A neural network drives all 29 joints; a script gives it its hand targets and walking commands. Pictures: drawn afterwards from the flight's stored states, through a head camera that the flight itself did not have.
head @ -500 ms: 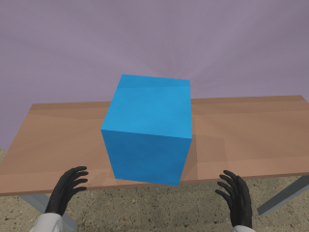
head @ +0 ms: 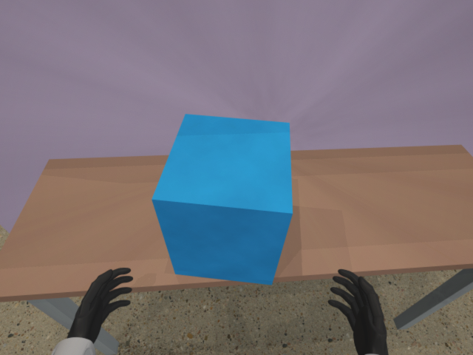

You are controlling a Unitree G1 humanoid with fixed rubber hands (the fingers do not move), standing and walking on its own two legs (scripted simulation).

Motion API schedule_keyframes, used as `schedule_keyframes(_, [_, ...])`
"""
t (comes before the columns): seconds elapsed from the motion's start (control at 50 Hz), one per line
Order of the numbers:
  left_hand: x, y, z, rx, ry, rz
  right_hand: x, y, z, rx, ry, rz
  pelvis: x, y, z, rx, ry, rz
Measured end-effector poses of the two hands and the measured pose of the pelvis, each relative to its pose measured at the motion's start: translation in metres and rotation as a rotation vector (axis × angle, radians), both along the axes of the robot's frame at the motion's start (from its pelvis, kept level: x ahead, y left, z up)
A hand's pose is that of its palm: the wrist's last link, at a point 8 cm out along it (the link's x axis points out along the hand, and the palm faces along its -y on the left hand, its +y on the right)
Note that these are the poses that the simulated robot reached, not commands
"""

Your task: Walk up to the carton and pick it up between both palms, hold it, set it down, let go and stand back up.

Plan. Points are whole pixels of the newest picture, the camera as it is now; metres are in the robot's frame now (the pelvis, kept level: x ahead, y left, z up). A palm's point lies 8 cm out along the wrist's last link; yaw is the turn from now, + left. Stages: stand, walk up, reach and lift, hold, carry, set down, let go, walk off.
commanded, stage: set down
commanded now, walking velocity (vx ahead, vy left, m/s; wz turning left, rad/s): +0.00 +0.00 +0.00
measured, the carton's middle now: (229, 201) +0.41 +0.02 +0.02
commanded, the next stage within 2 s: let go in 1.34 s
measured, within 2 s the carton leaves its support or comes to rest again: neither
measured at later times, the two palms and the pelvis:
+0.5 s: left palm (94, 341) +0.19 +0.24 -0.04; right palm out of the picture +0.15 -0.19 -0.02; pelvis +0.01 +0.00 +0.00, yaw +0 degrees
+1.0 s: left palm out of the picture +0.17 +0.24 -0.07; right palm out of the picture +0.15 -0.21 -0.05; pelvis +0.01 +0.00 +0.00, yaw +0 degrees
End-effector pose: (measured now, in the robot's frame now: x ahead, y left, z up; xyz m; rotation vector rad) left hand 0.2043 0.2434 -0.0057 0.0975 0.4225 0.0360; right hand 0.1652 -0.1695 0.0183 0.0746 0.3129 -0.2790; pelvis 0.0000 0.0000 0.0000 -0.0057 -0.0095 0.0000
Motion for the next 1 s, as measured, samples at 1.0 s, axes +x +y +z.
schedule_keyframes(1.0, [-0.035, 0.001, -0.061, 0.019, 0.305, 0.081, -0.014, -0.04, -0.068, -0.095, 0.286, 0.118, 0.008, -0.002, 0.0, 0.003, 0.01, 0.0])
